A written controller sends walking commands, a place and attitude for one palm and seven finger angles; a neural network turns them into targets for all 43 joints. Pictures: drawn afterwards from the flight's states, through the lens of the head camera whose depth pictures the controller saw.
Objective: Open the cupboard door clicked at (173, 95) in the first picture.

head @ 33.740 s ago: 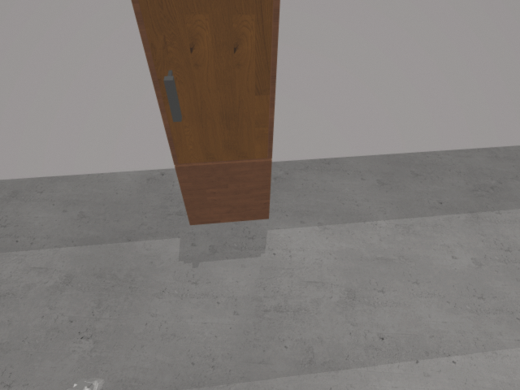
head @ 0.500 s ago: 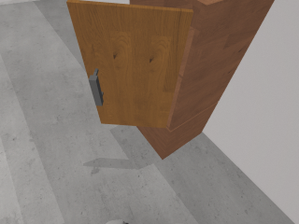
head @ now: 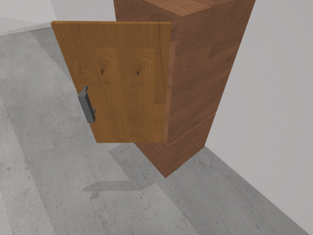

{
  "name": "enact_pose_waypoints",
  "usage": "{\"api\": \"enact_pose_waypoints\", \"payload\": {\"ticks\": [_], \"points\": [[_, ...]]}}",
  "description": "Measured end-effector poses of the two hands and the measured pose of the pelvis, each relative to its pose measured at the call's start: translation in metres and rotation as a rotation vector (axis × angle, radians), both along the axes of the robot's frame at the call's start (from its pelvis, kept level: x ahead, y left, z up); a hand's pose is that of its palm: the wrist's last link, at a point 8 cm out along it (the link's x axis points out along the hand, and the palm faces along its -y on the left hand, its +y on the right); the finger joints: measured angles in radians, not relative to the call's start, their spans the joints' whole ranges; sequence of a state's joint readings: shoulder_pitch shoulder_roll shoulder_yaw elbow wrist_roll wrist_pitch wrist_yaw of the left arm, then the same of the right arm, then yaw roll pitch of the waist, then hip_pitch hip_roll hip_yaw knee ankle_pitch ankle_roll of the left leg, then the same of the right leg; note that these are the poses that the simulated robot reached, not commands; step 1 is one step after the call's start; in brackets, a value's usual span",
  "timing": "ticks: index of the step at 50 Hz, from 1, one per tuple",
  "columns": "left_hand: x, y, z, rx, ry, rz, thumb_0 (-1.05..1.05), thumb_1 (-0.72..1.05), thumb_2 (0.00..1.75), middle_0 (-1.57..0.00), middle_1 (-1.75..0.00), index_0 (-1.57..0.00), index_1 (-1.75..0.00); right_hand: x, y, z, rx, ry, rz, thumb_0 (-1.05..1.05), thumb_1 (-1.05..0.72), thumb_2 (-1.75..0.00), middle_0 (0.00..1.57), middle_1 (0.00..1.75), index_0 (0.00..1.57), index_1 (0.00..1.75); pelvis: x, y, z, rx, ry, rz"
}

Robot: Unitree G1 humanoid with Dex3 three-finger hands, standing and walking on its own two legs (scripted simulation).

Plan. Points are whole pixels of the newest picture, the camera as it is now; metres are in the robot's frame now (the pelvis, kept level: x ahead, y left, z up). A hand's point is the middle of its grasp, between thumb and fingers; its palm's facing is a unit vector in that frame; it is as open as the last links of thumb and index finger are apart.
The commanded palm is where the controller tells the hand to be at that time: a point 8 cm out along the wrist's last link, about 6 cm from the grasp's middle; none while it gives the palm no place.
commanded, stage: come to a stop and stand still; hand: left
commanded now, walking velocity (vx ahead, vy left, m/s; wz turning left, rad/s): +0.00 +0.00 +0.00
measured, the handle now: (88, 104) +0.57 +0.28 -0.03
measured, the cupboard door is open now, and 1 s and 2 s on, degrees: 52 52 52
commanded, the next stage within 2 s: look again from close up in 0.08 s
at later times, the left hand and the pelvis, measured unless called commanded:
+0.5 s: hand out of the picture +0.02 +0.19 -0.17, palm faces +0.01 -0.98 -0.20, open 7.3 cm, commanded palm none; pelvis +0.02 +0.01 +0.01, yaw +0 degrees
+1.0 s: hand (78, 197) +0.22 +0.21 -0.01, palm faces +0.25 -0.96 -0.10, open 7.6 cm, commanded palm +0.14 +0.26 -0.05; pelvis +0.01 +0.00 -0.01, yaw +1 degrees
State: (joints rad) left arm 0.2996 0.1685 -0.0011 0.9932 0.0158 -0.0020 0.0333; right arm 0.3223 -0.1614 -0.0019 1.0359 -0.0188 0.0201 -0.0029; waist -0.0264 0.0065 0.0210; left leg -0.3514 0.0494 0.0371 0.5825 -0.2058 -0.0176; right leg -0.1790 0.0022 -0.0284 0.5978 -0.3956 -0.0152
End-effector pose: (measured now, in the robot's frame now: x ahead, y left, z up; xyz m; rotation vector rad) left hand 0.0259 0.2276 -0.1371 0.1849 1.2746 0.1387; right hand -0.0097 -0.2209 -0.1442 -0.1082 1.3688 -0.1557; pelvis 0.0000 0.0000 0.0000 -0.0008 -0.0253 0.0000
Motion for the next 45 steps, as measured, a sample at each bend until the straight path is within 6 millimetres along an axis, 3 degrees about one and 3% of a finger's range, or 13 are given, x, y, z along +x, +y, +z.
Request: {"api": "enact_pose_waypoints", "payload": {"ticks": [8,28,41,43,45], "points": [[0.006,0.003,-0.001,-0.004,0.015,0.005,0.00,0.91,0.90,-0.20,-0.29,-0.20,-0.30,-0.003,0.003,0.005,-0.007,0.043,-0.002,0.00,-0.90,-0.90,0.20,0.30,0.20,0.30,0.006,-0.001,0.004,-0.002,0.009,-0.003],[-0.012,0.014,-0.001,-0.008,0.111,0.036,0.00,0.91,0.90,-0.20,-0.29,-0.20,-0.30,0.077,-0.008,0.017,-0.060,-0.086,0.063,0.00,-0.91,-0.90,0.20,0.30,0.20,0.30,0.021,0.007,0.008,0.005,0.018,-0.009],[0.003,0.028,0.007,0.037,0.087,0.028,0.00,0.91,0.90,-0.20,-0.29,-0.20,-0.30,0.093,-0.014,0.017,-0.067,-0.098,0.079,0.00,-0.90,-0.90,0.20,0.30,0.20,0.30,0.027,0.008,0.009,0.003,0.023,-0.008],[0.034,0.031,0.027,0.040,-0.107,0.110,0.01,0.91,0.90,-0.20,-0.30,-0.21,-0.30,0.099,-0.016,0.023,-0.087,-0.188,0.071,0.00,-0.90,-0.90,0.20,0.30,0.20,0.30,0.026,0.008,0.008,0.007,0.025,-0.004],[0.077,0.031,0.066,0.067,-0.411,0.128,0.01,0.90,0.90,-0.20,-0.30,-0.21,-0.31,0.110,-0.016,0.030,-0.103,-0.325,0.056,0.00,-0.90,-0.90,0.20,0.30,0.20,0.30,0.023,0.008,0.006,0.019,0.034,0.006]]}}
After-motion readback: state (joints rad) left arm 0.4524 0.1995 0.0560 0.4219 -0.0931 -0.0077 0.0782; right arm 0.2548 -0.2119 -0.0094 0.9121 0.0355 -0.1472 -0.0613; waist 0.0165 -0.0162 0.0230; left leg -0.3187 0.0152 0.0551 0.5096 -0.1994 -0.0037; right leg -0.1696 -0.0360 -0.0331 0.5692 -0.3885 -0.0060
